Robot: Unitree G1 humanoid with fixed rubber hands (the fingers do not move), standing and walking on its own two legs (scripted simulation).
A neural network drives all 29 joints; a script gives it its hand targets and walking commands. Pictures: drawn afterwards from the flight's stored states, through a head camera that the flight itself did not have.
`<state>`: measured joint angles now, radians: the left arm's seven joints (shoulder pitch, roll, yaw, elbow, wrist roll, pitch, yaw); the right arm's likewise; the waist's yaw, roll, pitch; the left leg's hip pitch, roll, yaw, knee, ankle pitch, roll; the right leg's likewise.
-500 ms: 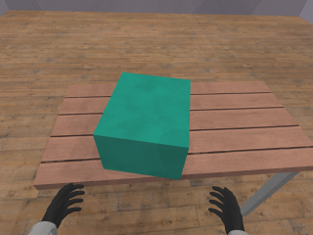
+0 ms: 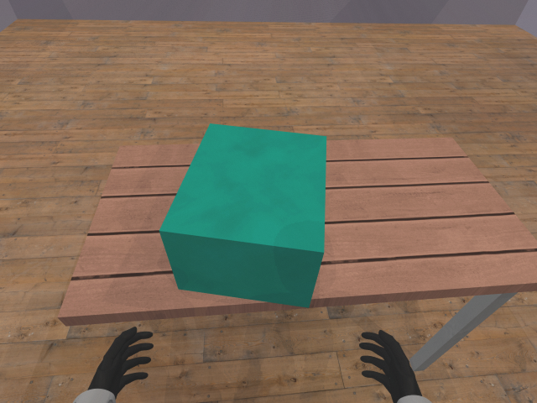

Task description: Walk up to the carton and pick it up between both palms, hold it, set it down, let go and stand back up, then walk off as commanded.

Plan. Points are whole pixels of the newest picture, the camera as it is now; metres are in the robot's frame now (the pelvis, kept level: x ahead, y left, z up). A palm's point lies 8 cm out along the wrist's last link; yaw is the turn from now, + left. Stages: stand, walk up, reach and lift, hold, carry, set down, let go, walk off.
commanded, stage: set down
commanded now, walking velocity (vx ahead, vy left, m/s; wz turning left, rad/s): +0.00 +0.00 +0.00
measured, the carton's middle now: (255, 209) +0.48 +0.03 -0.01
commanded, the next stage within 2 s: let go in 0.06 s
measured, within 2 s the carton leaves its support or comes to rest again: neither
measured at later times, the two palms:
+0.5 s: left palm (116, 402) +0.16 +0.23 -0.07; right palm (408, 391) +0.17 -0.20 -0.07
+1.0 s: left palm (87, 400) +0.16 +0.27 -0.07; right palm (435, 391) +0.17 -0.25 -0.09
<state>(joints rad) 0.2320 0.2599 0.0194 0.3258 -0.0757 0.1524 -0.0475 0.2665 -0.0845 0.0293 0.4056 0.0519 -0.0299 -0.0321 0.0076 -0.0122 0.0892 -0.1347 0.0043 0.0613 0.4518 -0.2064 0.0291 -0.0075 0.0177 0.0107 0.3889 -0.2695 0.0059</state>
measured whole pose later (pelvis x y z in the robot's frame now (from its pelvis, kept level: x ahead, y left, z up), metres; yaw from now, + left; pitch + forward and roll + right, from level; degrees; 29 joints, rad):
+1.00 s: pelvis +0.02 -0.01 +0.00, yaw +0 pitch -1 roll +0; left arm 0.23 0.35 0.02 0.53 -0.01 0.02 0.00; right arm 0.15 -0.26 -0.02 0.67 -0.02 -0.04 0.03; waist 0.01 0.00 0.09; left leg -0.22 0.00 0.06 0.45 -0.22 0.03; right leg -0.11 0.02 0.01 0.41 -0.29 0.00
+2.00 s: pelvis +0.01 -0.01 +0.00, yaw +0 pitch -3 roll +0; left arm 0.23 0.35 0.02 0.62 -0.01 0.00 0.00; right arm 0.20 -0.26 -0.02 0.69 -0.02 -0.04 0.02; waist 0.01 0.01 0.06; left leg -0.20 0.00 0.06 0.45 -0.21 0.03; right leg -0.09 0.02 0.01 0.42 -0.29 0.00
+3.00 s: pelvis -0.13 -0.09 -0.01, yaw -1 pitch -3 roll +6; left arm 0.26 0.34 0.03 0.68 -0.01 0.03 0.00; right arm 0.26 -0.37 -0.02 0.72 -0.03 0.06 -0.01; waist 0.01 0.07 0.11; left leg -0.49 -0.16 -0.04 1.16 -0.42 0.02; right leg -0.36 0.00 0.04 0.60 -0.19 -0.07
